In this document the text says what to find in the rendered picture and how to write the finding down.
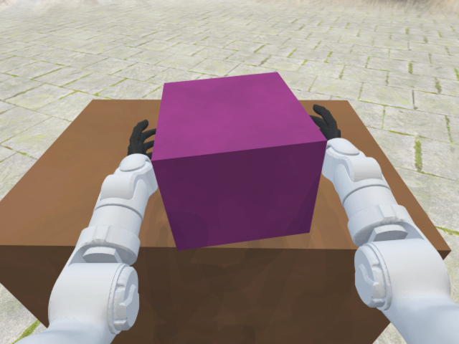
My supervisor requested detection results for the left robot forearm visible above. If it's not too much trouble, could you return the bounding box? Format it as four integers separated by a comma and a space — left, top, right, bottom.
48, 153, 158, 323

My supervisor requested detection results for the robot left hand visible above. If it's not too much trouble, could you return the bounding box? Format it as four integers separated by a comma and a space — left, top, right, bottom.
127, 120, 156, 160

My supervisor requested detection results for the carton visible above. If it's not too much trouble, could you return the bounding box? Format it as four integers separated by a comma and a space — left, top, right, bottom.
151, 72, 327, 251

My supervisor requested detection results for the right robot forearm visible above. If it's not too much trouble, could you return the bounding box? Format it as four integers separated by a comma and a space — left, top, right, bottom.
322, 138, 451, 290

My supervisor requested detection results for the pedestal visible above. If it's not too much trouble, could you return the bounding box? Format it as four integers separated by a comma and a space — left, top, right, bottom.
0, 100, 452, 344

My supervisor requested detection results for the robot right hand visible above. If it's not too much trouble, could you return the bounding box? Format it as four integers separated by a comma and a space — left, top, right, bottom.
310, 105, 341, 140

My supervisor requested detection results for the robot right upper arm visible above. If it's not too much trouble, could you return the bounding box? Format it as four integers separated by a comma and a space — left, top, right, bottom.
354, 238, 459, 344

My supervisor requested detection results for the robot left upper arm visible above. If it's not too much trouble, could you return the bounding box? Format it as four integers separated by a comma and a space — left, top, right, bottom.
15, 263, 139, 344

